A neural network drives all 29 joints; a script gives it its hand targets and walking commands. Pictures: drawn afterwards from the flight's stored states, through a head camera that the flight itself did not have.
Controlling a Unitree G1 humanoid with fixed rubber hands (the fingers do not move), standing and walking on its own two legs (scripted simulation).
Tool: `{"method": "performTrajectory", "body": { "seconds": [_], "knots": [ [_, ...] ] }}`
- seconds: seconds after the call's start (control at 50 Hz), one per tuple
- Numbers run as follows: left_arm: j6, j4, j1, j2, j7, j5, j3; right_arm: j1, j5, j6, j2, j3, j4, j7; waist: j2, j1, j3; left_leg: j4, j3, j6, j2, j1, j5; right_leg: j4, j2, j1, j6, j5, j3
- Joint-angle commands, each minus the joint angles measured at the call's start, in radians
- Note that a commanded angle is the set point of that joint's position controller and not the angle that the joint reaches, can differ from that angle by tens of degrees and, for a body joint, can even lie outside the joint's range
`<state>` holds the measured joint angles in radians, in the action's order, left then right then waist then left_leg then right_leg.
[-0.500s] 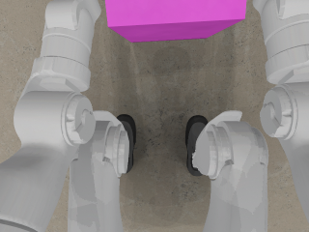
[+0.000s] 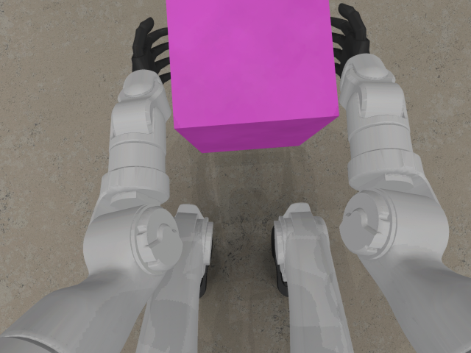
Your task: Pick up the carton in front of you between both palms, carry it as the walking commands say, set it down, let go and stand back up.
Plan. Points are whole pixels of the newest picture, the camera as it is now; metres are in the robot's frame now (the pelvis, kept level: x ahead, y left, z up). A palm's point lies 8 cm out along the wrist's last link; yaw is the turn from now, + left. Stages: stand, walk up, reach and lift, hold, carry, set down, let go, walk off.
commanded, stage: reach and lift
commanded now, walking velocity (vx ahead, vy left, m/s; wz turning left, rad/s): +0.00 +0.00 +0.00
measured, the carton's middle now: (248, 82) +0.53 -0.02 -0.13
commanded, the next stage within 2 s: none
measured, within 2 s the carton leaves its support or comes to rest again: neither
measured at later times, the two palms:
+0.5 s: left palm (91, 45) +0.48 +0.13 +0.09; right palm (410, 34) +0.48 -0.16 +0.09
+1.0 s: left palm out of the picture +0.43 +0.14 +0.24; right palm out of the picture +0.43 -0.16 +0.24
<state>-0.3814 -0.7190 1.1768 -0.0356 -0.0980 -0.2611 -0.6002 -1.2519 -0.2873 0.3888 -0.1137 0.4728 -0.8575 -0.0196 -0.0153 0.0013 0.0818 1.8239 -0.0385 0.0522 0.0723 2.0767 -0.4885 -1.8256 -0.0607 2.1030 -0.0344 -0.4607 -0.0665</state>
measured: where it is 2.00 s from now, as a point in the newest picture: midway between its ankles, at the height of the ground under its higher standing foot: (241, 272)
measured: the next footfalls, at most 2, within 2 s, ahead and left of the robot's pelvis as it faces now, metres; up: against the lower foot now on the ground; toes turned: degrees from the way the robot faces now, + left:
none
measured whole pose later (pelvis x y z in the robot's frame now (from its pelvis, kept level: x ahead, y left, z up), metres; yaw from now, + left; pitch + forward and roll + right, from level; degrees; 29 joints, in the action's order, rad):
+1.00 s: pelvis +0.09 +0.00 +0.25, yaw -1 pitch +17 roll +0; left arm -0.39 -0.51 0.44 -0.16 -0.04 -0.23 -0.38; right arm -0.45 -0.24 0.41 0.13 0.34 -0.53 0.00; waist -0.01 0.00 0.15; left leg 0.89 -0.07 0.01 0.04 0.82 -0.37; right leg -0.88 -0.03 0.83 -0.01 -0.35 -0.06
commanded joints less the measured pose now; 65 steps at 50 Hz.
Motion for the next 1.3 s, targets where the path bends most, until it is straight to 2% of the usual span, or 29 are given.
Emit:
{"method": "performTrajectory", "body": {
  "seconds": [0.0,0.12,0.26,0.38,0.56,0.9,1.12,1.22,1.28],
  "knots": [
    [0.001,-0.022,0.736,-0.987,0.265,0.162,0.498,-0.572,0.146,-0.006,1.025,-0.355,-0.006,-0.247,0.017,-0.029,1.032,-0.217,0.128,-0.026,0.108,-0.537,0.029,0.229,-0.092,-0.592,0.039,0.024,0.143],
    [-0.028,0.077,0.664,-1.072,0.286,0.232,0.646,-0.515,0.216,0.023,1.118,-0.497,0.134,-0.248,0.007,-0.033,1.242,-0.273,0.131,-0.012,0.112,-0.682,0.164,0.279,-0.094,-0.791,0.024,0.181,0.143],
    [-0.033,0.096,0.481,-1.105,0.298,0.257,0.718,-0.372,0.266,0.035,1.197,-0.61,0.2,-0.241,0.047,-0.007,1.174,-0.364,0.11,-0.013,0.112,-0.754,0.226,0.37,-0.099,-0.922,0.006,0.255,0.121],
    [-0.012,0.064,0.343,-1.118,0.3,0.24,0.716,-0.247,0.246,0.014,1.231,-0.614,0.185,-0.221,0.062,-0.004,1.024,-0.468,0.088,-0.02,0.111,-0.812,0.208,0.478,-0.1,-1.005,0.005,0.242,0.095],
    [0.009,0.051,0.173,-1.136,0.303,0.201,0.712,-0.08,0.201,-0.014,1.249,-0.591,0.176,-0.206,0.031,-0.009,0.87,-0.646,0.052,-0.028,0.103,-0.983,0.194,0.654,-0.096,-1.161,0.021,0.223,0.058],
    [-0.001,0.131,-0.167,-1.163,0.312,0.184,0.813,0.228,0.198,-0.012,1.266,-0.693,0.289,-0.212,0.016,-0.008,0.628,-1.012,-0.024,-0.041,0.063,-1.451,0.347,1.004,-0.068,-1.565,0.037,0.354,0.005],
    [-0.077,0.225,-0.37,-1.135,0.318,0.194,0.878,0.426,0.22,0.063,1.242,-0.756,0.398,-0.213,0.012,-0.009,0.415,-1.259,-0.045,-0.046,0.035,-1.771,0.501,1.25,-0.046,-1.848,0.034,0.491,-0.005],
    [-0.138,0.297,-0.428,-1.126,0.325,0.211,0.909,0.477,0.236,0.128,1.232,-0.793,0.477,-0.215,0.008,-0.006,0.305,-1.36,-0.045,-0.046,0.024,-1.878,0.49,1.354,-0.037,-1.949,0.032,0.468,-0.005],
    [-0.177,0.298,-0.444,-1.1,0.33,0.198,0.878,0.497,0.225,0.167,1.217,-0.763,0.479,-0.218,0.005,-0.009,0.197,-1.412,-0.046,-0.05,0.018,-1.898,0.418,1.404,-0.034,-1.967,0.034,0.399,-0.005]
  ]
}}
